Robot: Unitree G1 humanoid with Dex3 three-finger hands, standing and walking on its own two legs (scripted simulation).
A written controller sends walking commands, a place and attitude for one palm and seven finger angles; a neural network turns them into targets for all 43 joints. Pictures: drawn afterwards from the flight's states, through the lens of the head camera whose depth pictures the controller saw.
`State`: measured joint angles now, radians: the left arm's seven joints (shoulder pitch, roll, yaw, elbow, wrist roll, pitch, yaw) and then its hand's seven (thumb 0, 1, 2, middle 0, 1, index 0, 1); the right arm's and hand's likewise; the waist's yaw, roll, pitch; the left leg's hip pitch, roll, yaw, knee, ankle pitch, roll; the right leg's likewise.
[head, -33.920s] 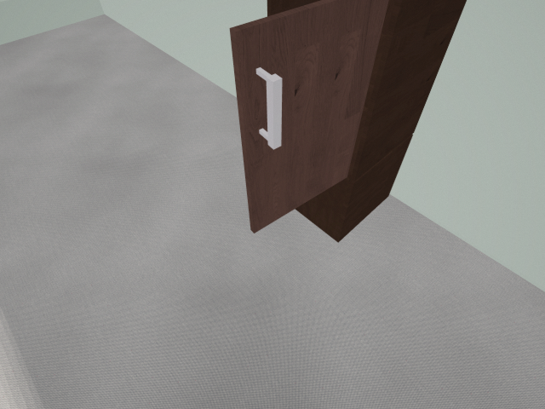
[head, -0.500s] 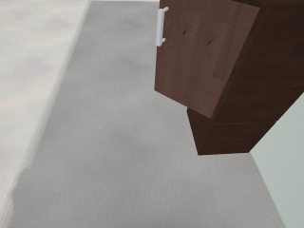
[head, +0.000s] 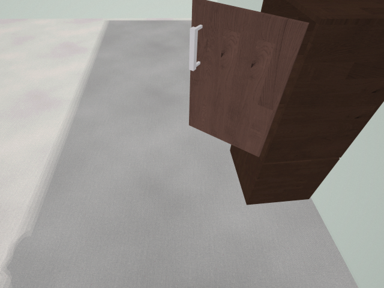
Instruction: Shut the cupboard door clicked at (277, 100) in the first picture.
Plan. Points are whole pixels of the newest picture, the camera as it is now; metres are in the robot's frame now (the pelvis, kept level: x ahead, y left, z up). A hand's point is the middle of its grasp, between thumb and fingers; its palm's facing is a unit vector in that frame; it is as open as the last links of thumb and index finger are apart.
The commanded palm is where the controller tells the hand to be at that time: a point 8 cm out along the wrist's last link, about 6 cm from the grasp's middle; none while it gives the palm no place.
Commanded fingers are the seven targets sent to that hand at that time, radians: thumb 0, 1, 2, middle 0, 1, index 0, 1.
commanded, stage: let the arm hang, fingers relaxed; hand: left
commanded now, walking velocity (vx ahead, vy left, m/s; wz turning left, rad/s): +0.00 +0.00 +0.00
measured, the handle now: (196, 48) +0.92 +0.03 +0.09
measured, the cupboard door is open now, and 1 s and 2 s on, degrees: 51 51 51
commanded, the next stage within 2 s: look to check the result in 0.02 s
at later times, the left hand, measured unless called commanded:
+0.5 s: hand out of the picture -0.03 +0.15 -0.18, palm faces +0.04 -0.99 -0.17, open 7.4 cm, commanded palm none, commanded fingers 0.00 0.90 0.90 -0.20 -0.30 -0.20 -0.30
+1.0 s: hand out of the picture +0.01 +0.16 -0.20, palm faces +0.18 -0.97 -0.18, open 7.4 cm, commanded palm none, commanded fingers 0.00 0.90 0.90 -0.20 -0.30 -0.20 -0.30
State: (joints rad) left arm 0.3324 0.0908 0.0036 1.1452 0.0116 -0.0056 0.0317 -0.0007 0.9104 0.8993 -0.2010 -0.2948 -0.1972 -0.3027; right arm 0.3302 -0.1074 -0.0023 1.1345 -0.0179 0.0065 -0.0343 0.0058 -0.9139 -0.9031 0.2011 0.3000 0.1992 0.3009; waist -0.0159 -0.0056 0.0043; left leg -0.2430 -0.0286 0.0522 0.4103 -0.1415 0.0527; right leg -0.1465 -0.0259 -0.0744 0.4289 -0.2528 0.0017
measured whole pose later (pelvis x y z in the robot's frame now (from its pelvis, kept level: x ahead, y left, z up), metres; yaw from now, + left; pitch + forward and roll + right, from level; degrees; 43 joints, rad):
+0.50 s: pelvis +0.01 -0.01 +0.00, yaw +0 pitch -2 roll +0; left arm 0.33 0.13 0.01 1.17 0.01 0.00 0.03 0.00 0.91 0.90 -0.20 -0.29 -0.20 -0.30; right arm 0.31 -0.12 0.00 1.14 -0.01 0.01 -0.03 0.00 -0.91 -0.90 0.20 0.30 0.20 0.30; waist -0.01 0.00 0.03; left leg -0.23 -0.02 0.04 0.41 -0.16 0.04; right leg -0.12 -0.01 -0.08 0.41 -0.26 -0.01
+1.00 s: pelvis +0.02 -0.01 -0.02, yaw +9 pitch -1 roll -2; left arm 0.26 0.15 0.06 1.06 0.02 0.03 0.03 0.00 0.91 0.90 -0.20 -0.30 -0.20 -0.30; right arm 0.32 -0.14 -0.04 1.07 -0.02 0.05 -0.01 0.01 -0.91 -0.90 0.20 0.30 0.20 0.30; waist -0.04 0.00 0.07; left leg -0.37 0.01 0.04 0.70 -0.30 0.01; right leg -0.17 -0.04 -0.23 0.60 -0.40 -0.01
